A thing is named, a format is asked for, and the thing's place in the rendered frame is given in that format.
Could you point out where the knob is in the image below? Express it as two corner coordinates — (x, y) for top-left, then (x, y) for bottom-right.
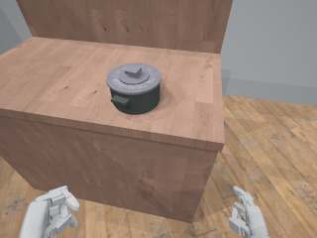
(125, 65), (142, 76)

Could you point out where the table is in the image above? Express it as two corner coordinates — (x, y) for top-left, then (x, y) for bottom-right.
(0, 0), (233, 223)

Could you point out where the right robot hand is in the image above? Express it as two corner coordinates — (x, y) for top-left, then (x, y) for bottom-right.
(229, 186), (268, 238)

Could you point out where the lid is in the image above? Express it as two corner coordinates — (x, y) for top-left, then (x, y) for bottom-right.
(106, 62), (161, 95)

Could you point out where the pot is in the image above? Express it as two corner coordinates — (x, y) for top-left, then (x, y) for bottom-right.
(110, 84), (160, 115)

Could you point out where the left robot hand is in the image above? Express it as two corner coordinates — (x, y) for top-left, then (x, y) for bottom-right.
(19, 185), (80, 238)

